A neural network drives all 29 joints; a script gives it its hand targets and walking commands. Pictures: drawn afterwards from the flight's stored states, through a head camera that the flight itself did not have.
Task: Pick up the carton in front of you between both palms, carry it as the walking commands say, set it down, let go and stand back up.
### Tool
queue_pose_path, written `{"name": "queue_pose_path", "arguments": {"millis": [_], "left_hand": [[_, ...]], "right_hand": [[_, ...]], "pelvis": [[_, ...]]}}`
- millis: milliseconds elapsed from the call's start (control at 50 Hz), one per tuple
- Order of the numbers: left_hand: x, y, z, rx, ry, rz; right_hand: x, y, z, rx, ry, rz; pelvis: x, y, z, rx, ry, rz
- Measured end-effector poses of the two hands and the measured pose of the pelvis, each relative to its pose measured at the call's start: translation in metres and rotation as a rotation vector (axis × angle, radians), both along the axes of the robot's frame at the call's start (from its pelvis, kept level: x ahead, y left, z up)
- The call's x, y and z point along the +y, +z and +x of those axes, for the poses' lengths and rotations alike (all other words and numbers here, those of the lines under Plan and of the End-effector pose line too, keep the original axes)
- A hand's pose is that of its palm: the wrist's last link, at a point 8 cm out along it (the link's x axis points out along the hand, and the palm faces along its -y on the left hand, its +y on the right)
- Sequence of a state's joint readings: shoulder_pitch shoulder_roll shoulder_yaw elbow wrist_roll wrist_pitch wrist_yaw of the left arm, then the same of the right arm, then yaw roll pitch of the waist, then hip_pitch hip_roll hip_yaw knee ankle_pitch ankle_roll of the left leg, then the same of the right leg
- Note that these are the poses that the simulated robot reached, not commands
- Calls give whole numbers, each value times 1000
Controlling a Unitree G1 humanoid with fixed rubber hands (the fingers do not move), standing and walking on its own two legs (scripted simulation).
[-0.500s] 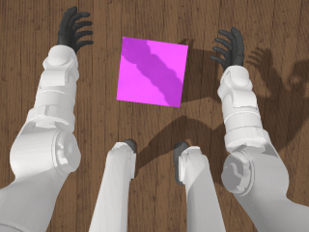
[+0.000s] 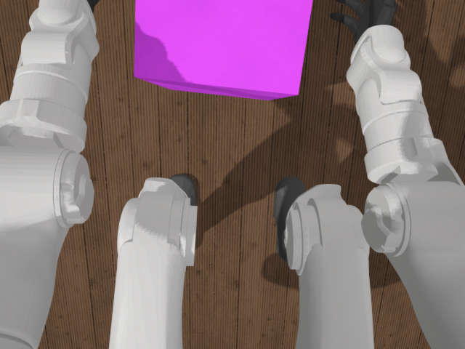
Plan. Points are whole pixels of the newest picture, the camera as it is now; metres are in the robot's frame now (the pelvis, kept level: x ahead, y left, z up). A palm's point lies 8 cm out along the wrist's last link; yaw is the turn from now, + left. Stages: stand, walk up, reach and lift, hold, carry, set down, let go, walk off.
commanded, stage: reach and lift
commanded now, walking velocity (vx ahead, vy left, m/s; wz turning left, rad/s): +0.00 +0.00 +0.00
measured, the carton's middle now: (224, 27) +0.54 +0.04 -0.27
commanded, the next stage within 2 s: none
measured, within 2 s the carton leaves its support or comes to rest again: leaves its support in 0.92 s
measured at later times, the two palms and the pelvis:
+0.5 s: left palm (100, 1) +0.54 +0.21 -0.21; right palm (350, 15) +0.55 -0.13 -0.20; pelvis +0.01 +0.00 -0.03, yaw -1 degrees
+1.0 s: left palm (116, 3) +0.54 +0.19 -0.19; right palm (345, 8) +0.55 -0.11 -0.18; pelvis +0.01 +0.00 -0.03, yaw +0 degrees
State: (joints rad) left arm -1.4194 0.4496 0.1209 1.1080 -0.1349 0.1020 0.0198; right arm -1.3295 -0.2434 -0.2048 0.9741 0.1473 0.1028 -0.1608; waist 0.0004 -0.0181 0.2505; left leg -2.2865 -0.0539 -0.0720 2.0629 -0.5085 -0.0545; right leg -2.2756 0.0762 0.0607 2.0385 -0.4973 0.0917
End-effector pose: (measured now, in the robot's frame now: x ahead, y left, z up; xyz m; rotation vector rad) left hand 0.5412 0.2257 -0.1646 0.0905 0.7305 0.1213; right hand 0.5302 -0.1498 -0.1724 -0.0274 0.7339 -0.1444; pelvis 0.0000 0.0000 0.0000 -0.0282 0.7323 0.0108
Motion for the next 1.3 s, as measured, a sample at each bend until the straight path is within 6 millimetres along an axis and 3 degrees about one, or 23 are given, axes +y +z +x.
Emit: {"name": "queue_pose_path", "arguments": {"millis": [120, 260, 380, 520, 620, 760, 940, 1040, 1140, 1220, 1300], "left_hand": [[-8, -38, 0, 49, 11, -26], [-9, -53, 11, 11, 0, -17], [-14, -47, 10, -22, -1, -28], [-12, -41, 3, -8, 18, -35], [-33, -39, 7, 0, -27, -56], [-35, -35, 16, 38, -45, -34], [-36, -34, 4, 37, -17, -58], [-39, -10, -7, 12, 10, -62], [-36, 52, -11, -58, 25, -61], [-33, 96, -19, -45, 40, -71], [-32, 124, -32, -21, 45, -61]], "right_hand": [[0, -29, 3, 39, 21, -19], [-3, -40, 16, 17, 33, -32], [6, -36, 21, -11, 58, -30], [22, -29, 19, -12, 60, 9], [38, -31, 15, 10, 62, 13], [39, -30, 21, 34, 18, 30], [37, -19, 22, 32, 44, 13], [38, 10, 16, -14, -12, 46], [40, 60, 6, -83, -23, 78], [43, 100, -4, -70, -13, 72], [44, 131, -10, -47, 6, 54]], "pelvis": [[-3, -15, -2, -84, -4, 2], [-2, -23, 12, -84, -10, -5], [0, -30, 17, -73, -9, -5], [1, -33, 8, -104, -8, -2], [2, -28, 3, -110, -4, -3], [3, -27, 4, -118, -9, -6], [1, -30, 12, -89, -9, 7], [-2, -28, 12, -66, 3, 8], [-8, -17, 8, -50, 8, 21], [-12, 5, 1, -41, 12, 21], [-14, 31, -3, -15, 18, 16]]}}
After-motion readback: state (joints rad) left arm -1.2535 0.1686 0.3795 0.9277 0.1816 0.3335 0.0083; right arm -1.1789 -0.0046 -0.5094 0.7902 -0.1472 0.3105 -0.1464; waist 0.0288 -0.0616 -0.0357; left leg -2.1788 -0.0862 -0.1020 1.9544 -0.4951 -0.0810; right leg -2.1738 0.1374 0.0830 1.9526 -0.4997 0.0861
